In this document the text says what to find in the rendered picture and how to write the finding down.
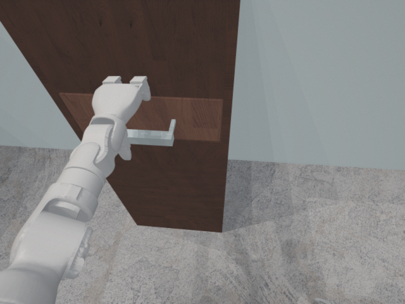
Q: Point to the robot left upper arm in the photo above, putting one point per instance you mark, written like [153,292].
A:
[54,248]

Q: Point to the drawer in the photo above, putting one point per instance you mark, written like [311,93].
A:
[196,118]

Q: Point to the handle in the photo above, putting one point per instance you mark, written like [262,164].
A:
[152,137]

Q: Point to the cabinet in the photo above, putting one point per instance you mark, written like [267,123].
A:
[186,48]

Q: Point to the robot left hand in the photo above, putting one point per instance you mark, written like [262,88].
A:
[122,101]

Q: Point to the left robot forearm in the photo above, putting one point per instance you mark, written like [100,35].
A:
[75,193]

